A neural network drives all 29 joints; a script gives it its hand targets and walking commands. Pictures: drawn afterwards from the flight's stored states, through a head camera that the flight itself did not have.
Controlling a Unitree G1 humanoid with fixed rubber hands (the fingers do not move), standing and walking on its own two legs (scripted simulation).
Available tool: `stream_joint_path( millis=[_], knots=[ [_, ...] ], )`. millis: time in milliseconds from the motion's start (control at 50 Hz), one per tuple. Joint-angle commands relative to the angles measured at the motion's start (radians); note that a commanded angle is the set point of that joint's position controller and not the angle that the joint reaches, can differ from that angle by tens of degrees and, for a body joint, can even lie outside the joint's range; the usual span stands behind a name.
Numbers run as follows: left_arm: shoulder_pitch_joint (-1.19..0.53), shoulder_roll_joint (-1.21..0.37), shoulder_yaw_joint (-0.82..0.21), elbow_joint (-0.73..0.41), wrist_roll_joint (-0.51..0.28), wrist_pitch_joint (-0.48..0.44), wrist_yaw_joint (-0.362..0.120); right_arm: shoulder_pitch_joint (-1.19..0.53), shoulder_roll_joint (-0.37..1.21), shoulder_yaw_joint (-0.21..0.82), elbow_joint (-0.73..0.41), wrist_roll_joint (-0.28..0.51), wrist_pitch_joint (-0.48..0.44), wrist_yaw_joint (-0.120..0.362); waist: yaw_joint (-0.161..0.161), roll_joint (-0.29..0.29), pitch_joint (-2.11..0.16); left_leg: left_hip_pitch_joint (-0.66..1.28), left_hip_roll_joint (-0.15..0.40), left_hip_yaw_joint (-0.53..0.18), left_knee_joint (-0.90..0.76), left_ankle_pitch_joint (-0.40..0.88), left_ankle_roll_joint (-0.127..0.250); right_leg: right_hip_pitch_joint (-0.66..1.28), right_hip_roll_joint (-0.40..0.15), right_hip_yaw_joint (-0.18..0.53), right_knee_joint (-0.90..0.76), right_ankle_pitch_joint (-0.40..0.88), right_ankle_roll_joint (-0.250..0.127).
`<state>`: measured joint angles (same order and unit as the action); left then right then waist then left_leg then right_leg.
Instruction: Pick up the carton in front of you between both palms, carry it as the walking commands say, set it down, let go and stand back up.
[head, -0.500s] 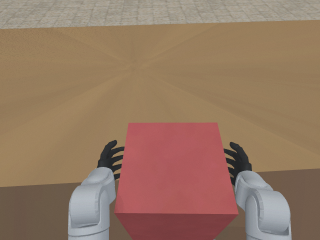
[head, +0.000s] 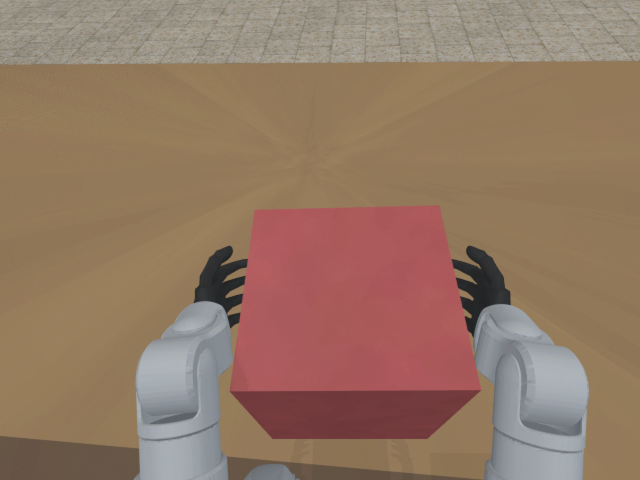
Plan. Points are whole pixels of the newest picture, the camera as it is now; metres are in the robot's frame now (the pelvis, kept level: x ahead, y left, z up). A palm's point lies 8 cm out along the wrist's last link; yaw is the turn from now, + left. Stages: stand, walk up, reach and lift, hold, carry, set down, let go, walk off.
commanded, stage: carry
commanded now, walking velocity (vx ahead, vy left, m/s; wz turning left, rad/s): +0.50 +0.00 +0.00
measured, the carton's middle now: (347, 333) +0.28 +0.01 +0.02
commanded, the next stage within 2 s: none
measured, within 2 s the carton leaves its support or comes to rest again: neither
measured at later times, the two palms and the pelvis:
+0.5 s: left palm (270, 120) +0.69 +0.16 +0.05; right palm (432, 127) +0.66 -0.14 +0.06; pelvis +0.33 +0.04 -0.02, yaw -3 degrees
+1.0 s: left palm (284, 53) +1.01 +0.17 +0.03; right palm (408, 47) +1.02 -0.13 +0.04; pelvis +0.68 +0.00 -0.06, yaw +0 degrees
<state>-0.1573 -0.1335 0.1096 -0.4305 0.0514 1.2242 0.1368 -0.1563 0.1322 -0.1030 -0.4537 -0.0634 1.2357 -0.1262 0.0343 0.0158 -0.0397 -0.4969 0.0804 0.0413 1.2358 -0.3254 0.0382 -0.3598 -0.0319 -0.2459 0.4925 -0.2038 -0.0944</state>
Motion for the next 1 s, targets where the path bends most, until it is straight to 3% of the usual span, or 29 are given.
stream_joint_path(
  millis=[0, 100, 180, 240, 280, 300, 320, 340, 360, 380, 420, 440, 480, 560, 640, 680, 720, 760, 780, 800, 820, 840, 860, 880, 900, 940, 980],
  knots=[
    [-0.562, -0.742, -0.699, -0.046, -0.354, -0.036, -0.168, -0.515, 0.756, 0.682, 0.005, 0.297, -0.049, 0.126, -0.011, -0.111, -0.309, -0.157, 0.029, -0.005, -0.074, 0.081, -0.002, 0.317, -0.257, 0.312, -0.25, 0.034, -0.057],
    [-0.699, -0.652, -0.637, 0.094, -0.33, -0.066, -0.126, -0.668, 0.67, 0.621, 0.129, 0.263, -0.077, 0.076, 0.006, -0.119, -0.241, -0.256, 0.021, 0.046, -0.337, 0.205, -0.016, 0.368, -0.217, 0.227, -0.241, 0.171, -0.094],
    [-0.763, -0.624, -0.562, 0.206, -0.296, -0.075, -0.09, -0.747, 0.638, 0.549, 0.224, 0.25, -0.083, 0.049, 0.02, -0.128, -0.209, -0.166, -0.029, 0.108, -0.561, 0.308, 0.009, 0.373, -0.175, 0.157, -0.194, 0.301, -0.074],
    [-0.837, -0.636, -0.524, 0.278, -0.274, -0.084, -0.075, -0.823, 0.64, 0.506, 0.284, 0.246, -0.09, 0.047, 0.016, -0.158, -0.198, -0.081, -0.05, 0.109, -0.672, 0.354, 0.044, 0.404, -0.175, 0.138, -0.13, 0.408, -0.043],
    [-0.889, -0.667, -0.518, 0.311, -0.27, -0.09, -0.07, -0.866, 0.648, 0.48, 0.322, 0.247, -0.096, 0.051, -0.042, -0.152, -0.257, 0.094, -0.086, 0.131, -0.715, 0.33, 0.053, 0.426, -0.169, 0.097, 0.032, 0.603, -0.003],
    [-0.911, -0.686, -0.518, 0.318, -0.269, -0.091, -0.069, -0.856, 0.657, 0.469, 0.351, 0.248, -0.099, 0.054, -0.092, -0.091, -0.326, 0.27, -0.121, 0.173, -0.773, 0.315, 0.04, 0.399, -0.126, 0.043, 0.22, 0.584, 0.032],
    [-0.939, -0.696, -0.514, 0.321, -0.262, -0.092, -0.066, -0.851, 0.67, 0.458, 0.371, 0.248, -0.102, 0.057, -0.132, 0.005, -0.392, 0.482, -0.039, 0.074, -0.746, 0.27, 0.024, 0.239, -0.097, 0.055, 0.451, 0.349, 0.056],
    [-0.931, -0.724, -0.509, 0.328, -0.259, -0.087, -0.065, -0.879, 0.662, 0.449, 0.382, 0.252, -0.106, 0.056, -0.08, 0.2, -0.463, 0.672, 0.224, -0.399, -0.755, 0.32, 0.118, -0.048, 0.016, 0.094, 0.679, -0.066, 0.08],
    [-0.946, -0.726, -0.501, 0.328, -0.259, -0.087, -0.063, -0.9, 0.696, 0.464, 0.378, 0.269, -0.109, 0.059, -0.105, 0.321, -0.492, 0.787, 0.278, -0.604, -0.852, 0.28, 0.197, -0.255, 0.101, 0.188, 0.849, -0.318, 0.077],
    [-0.995, -0.761, -0.511, 0.317, -0.267, -0.092, -0.061, -0.933, 0.737, 0.482, 0.352, 0.299, -0.116, 0.069, -0.111, 0.293, -0.465, 0.772, 0.263, -0.554, -0.847, 0.33, 0.209, -0.331, 0.063, 0.25, 0.921, -0.306, 0.047],
    [-1.025, -0.848, -0.529, 0.293, -0.27, -0.11, -0.065, -1.021, 0.852, 0.543, 0.29, 0.355, -0.135, 0.095, -0.103, 0.095, -0.421, 0.669, 0.212, -0.378, -0.795, 0.55, 0.173, -0.349, 0.005, 0.271, 0.84, -0.213, 0.035],
    [-1.009, -0.874, -0.534, 0.285, -0.264, -0.12, -0.068, -1.049, 0.891, 0.575, 0.255, 0.375, -0.146, 0.104, -0.095, 0.081, -0.427, 0.649, 0.198, -0.322, -0.799, 0.589, 0.162, -0.342, -0.009, 0.268, 0.781, -0.185, 0.039],
    [-0.982, -0.898, -0.558, 0.249, -0.255, -0.14, -0.072, -1.051, 0.933, 0.618, 0.218, 0.4, -0.162, 0.117, -0.087, 0.08, -0.466, 0.674, 0.188, -0.264, -0.787, 0.685, 0.154, -0.336, -0.016, 0.256, 0.701, -0.156, 0.045],
    [-0.873, -0.862, -0.592, 0.195, -0.233, -0.162, -0.072, -0.948, 0.886, 0.643, 0.156, 0.389, -0.179, 0.119, -0.114, 0.102, -0.475, 0.757, 0.159, -0.174, -0.74, 0.932, 0.163, -0.423, 0.004, 0.204, 0.523, -0.065, 0.057],
    [-0.859, -0.768, -0.607, 0.136, -0.233, -0.158, -0.071, -0.9, 0.801, 0.656, 0.123, 0.38, -0.175, 0.114, -0.138, 0.092, -0.411, 0.722, 0.058, -0.066, -0.728, 0.905, 0.134, -0.353, 0.063, 0.125, 0.199, 0.178, 0.057],
    [-0.851, -0.717, -0.599, 0.142, -0.23, -0.143, -0.071, -0.877, 0.753, 0.647, 0.151, 0.372, -0.166, 0.107, -0.146, 0.097, -0.365, 0.67, 0.028, -0.023, -0.733, 0.836, 0.125, -0.248, 0.084, 0.092, 0.023, 0.303, 0.039],
    [-0.83, -0.672, -0.576, 0.168, -0.221, -0.125, -0.072, -0.851, 0.714, 0.632, 0.197, 0.355, -0.155, 0.097, -0.114, 0.104, -0.338, 0.604, 0.033, -0.012, -0.68, 0.787, 0.107, -0.097, 0.095, 0.09, -0.075, 0.422, 0.01],
    [-0.782, -0.629, -0.538, 0.211, -0.211, -0.108, -0.069, -0.845, 0.692, 0.608, 0.24, 0.333, -0.137, 0.085, -0.04, 0.08, -0.37, 0.546, 0.024, 0.042, -0.474, 0.785, 0.069, 0.125, 0.092, 0.076, -0.131, 0.47, -0.01],
    [-0.778, -0.612, -0.516, 0.221, -0.203, -0.101, -0.067, -0.854, 0.675, 0.588, 0.255, 0.319, -0.128, 0.077, 0.003, 0.036, -0.392, 0.447, 0.007, 0.067, -0.308, 0.652, 0.047, 0.27, 0.042, 0.106, -0.106, 0.464, 0.0],
    [-0.777, -0.583, -0.487, 0.242, -0.198, -0.094, -0.066, -0.878, 0.658, 0.566, 0.268, 0.308, -0.118, 0.069, 0.008, -0.07, -0.429, 0.24, -0.033, 0.069, -0.14, 0.251, 0.033, 0.462, -0.116, 0.267, 0.056, 0.76, 0.004],
    [-0.825, -0.546, -0.466, 0.278, -0.195, -0.083, -0.057, -0.864, 0.681, 0.54, 0.318, 0.303, -0.099, 0.064, 0.02, -0.324, -0.534, -0.106, -0.174, -0.01, 0.178, -0.263, -0.023, 0.753, -0.343, 0.697, 0.08, 0.775, -0.221],
    [-0.788, -0.596, -0.477, 0.297, -0.227, -0.077, -0.059, -0.85, 0.665, 0.527, 0.299, 0.286, -0.093, 0.056, 0.039, -0.269, -0.56, -0.231, -0.146, -0.077, 0.298, -0.265, 0.001, 0.742, -0.38, 0.816, -0.009, 0.362, -0.293],
    [-0.831, -0.66, -0.499, 0.283, -0.253, -0.081, -0.067, -0.906, 0.697, 0.524, 0.274, 0.285, -0.092, 0.053, 0.053, -0.187, -0.487, -0.284, -0.109, -0.093, 0.262, -0.199, 0.017, 0.653, -0.31, 0.777, -0.059, 0.235, -0.259],
    [-0.894, -0.724, -0.522, 0.274, -0.284, -0.084, -0.079, -0.94, 0.734, 0.513, 0.28, 0.272, -0.095, 0.053, 0.045, -0.066, -0.414, -0.277, -0.088, -0.084, 0.184, -0.141, 0.02, 0.543, -0.281, 0.692, -0.07, 0.302, -0.219],
    [-0.965, -0.783, -0.562, 0.25, -0.326, -0.094, -0.092, -0.944, 0.761, 0.494, 0.287, 0.254, -0.101, 0.054, 0.028, -0.031, -0.384, -0.257, -0.066, -0.077, 0.107, -0.112, 0.02, 0.467, -0.27, 0.632, -0.071, 0.381, -0.198],
    [-1.058, -0.867, -0.613, 0.236, -0.378, -0.119, -0.114, -0.927, 0.804, 0.488, 0.32, 0.23, -0.121, 0.062, 0.002, -0.027, -0.391, -0.181, -0.042, -0.072, -0.022, -0.079, 0.009, 0.373, -0.238, 0.571, -0.097, 0.329, -0.155],
    [-1.069, -0.899, -0.634, 0.235, -0.397, -0.138, -0.127, -0.916, 0.831, 0.502, 0.328, 0.223, -0.143, 0.067, 0.012, -0.069, -0.392, -0.189, -0.04, -0.044, -0.144, -0.054, -0.004, 0.38, -0.223, 0.511, -0.09, 0.452, -0.142]
  ],
)
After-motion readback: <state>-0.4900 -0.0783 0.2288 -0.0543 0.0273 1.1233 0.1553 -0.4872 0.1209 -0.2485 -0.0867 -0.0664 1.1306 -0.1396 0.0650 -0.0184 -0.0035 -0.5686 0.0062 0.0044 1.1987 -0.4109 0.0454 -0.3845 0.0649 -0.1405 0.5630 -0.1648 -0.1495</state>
